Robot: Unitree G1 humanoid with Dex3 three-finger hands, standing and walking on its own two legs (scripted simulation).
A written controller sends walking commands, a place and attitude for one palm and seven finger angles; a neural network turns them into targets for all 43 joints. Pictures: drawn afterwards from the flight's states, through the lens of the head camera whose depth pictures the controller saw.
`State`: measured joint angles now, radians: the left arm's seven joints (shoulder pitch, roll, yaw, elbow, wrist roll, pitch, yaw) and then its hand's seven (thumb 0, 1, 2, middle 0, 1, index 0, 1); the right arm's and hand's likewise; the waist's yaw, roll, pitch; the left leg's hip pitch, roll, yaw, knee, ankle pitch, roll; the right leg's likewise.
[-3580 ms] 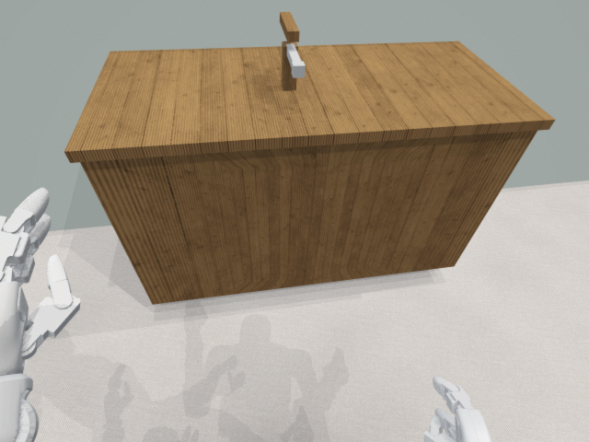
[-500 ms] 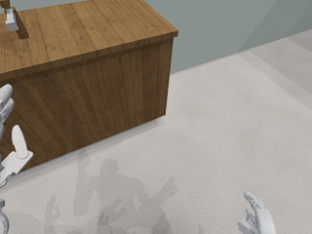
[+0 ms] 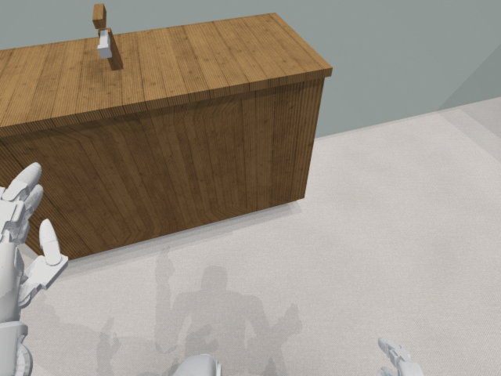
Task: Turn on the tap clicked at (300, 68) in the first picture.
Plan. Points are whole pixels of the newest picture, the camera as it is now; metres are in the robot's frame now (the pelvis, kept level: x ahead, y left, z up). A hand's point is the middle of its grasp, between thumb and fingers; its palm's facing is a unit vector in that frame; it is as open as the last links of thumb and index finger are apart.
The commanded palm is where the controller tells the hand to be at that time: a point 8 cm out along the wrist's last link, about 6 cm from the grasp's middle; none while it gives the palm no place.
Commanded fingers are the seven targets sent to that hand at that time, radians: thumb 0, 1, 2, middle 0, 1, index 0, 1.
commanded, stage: take the last steps up to it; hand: left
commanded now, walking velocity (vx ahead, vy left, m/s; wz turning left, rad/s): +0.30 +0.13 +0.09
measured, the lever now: (104, 51) +0.87 +0.46 +0.11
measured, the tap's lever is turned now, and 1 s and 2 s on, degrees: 0 0 0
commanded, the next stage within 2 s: none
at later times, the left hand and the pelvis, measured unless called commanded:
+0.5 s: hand (29, 217) +0.26 +0.29 +0.18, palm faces +0.41 -0.79 -0.45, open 7.4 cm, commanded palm +0.21 +0.33 +0.17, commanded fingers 0.00 0.90 0.90 -0.20 -0.30 -0.20 -0.30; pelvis +0.05 +0.05 -0.01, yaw +0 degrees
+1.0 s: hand (42, 150) +0.38 +0.34 +0.18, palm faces +0.43 -0.82 -0.38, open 7.4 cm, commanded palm +0.31 +0.38 +0.17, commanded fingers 0.00 0.90 0.90 -0.20 -0.30 -0.20 -0.30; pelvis +0.15 +0.10 -0.01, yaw +0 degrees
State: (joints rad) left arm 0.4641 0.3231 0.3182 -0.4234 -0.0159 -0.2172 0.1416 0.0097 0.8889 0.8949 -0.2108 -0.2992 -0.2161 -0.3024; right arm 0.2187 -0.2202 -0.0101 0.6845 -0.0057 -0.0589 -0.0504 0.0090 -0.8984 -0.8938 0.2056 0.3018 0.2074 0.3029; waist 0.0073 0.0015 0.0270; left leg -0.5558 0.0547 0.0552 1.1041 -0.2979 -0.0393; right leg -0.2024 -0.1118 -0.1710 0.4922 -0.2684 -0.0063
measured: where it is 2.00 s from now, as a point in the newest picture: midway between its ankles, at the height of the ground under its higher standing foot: (243, 343)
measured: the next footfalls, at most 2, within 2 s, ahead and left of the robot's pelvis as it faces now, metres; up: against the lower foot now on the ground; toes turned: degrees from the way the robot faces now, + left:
left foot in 0.20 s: +0.09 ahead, +0.18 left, +0.00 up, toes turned +10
right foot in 0.52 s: +0.12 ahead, -0.05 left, +0.00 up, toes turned -9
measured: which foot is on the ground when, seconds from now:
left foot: up 0.00-0.18, down 0.20-0.54, up 0.56-0.82, down 0.84-1.00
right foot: down 0.00-0.20, up 0.22-0.50, down 0.52-0.86, up 0.88-1.00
